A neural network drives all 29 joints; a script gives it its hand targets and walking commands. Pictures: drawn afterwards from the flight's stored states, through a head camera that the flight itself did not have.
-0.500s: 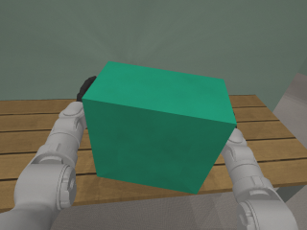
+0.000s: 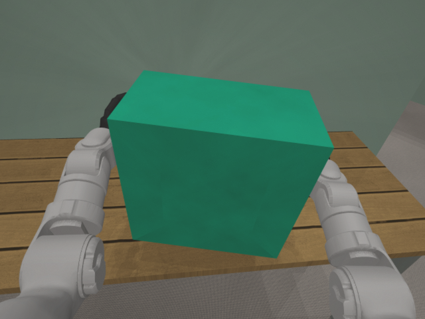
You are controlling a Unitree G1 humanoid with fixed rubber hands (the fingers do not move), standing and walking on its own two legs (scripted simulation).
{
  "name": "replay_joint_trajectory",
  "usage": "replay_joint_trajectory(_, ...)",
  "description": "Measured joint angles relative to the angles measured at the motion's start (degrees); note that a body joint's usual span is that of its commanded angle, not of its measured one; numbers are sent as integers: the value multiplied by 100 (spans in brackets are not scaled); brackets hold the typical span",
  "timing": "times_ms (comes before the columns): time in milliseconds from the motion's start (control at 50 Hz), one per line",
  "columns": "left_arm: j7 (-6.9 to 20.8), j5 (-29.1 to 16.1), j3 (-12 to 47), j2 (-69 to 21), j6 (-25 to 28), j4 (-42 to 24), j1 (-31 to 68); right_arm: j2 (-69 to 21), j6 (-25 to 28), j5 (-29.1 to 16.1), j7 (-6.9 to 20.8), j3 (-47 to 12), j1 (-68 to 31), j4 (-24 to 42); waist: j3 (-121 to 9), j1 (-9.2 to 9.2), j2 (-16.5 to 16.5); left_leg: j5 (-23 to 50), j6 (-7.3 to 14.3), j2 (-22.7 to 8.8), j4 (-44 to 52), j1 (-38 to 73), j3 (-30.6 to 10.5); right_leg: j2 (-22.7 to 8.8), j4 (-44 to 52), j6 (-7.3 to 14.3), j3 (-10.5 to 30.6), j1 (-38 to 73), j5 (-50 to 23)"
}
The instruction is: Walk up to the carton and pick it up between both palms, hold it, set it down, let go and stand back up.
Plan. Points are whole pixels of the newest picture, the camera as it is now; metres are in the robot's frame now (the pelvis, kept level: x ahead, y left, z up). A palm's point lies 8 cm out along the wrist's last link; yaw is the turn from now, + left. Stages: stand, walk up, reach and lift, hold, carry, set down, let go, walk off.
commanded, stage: reach and lift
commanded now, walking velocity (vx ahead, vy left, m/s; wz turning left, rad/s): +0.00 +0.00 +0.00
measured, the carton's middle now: (214, 170) +0.38 -0.01 +0.13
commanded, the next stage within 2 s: hold in 1.80 s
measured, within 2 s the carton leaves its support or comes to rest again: neither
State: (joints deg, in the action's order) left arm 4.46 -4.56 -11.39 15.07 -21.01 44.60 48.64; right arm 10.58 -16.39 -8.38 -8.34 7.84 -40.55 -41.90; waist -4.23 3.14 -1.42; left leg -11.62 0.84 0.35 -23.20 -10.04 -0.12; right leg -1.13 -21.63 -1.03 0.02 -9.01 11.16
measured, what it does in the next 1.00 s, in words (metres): stands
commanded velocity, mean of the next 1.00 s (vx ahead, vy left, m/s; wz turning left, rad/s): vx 0.00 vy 0.00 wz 0.00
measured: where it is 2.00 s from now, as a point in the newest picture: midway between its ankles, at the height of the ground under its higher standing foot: outside the picture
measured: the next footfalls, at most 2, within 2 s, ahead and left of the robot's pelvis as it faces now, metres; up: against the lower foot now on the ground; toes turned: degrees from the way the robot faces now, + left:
none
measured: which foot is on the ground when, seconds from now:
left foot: down 0.00-1.00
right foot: down 0.00-1.00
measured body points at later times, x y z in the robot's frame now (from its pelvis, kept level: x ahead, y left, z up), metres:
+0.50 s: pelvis -0.01 -0.01 +0.00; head -0.06 +0.01 +0.45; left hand +0.40 +0.18 +0.23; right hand +0.38 -0.22 +0.20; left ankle +0.01 +0.11 -0.74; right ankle +0.01 -0.13 -0.74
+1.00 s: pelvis -0.02 -0.01 +0.00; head -0.08 +0.01 +0.45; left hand +0.39 +0.18 +0.26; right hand +0.38 -0.22 +0.24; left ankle +0.01 +0.11 -0.74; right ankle +0.01 -0.13 -0.74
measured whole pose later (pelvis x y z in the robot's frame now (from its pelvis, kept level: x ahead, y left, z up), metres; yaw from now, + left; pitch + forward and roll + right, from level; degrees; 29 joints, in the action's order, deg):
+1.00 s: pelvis -0.02 -0.01 +0.00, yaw +0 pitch -4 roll +0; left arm 1.6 0.6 -16.2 13.0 -41.7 26.1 50.2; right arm 15.3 -28.6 -12.0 -4.5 7.8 -52.2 -42.9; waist -4.9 3.2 -1.4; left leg -10.3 0.3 -0.2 -22.9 -8.9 -0.3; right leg -0.5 -21.6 -1.0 0.0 -8.0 9.8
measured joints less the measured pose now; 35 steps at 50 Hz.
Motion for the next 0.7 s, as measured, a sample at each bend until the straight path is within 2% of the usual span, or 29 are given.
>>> replay_joint_trajectory(220, -143, 113, -50, -33, -757, -1032, -201, 87, -361, -132, 96, 0, -184, 219, -4, 1, 0, 16, -35, -27, 0, 30, -5, 26, 0, 0, 0, 28, -18)
replay_joint_trajectory(360, -176, 274, -175, -137, -1164, -1334, -210, 166, -598, -220, 164, 0, -279, 219, -3, 1, 0, 28, -47, -44, 0, 102, -8, 44, 0, 0, 0, 98, -34)
replay_joint_trajectory(700, -258, 384, -357, -200, -1774, -1850, -181, 319, -1104, -359, 245, 0, -699, 237, -52, 1, 2, 117, -50, -57, 0, 132, -13, 59, 0, 0, 0, 127, -129)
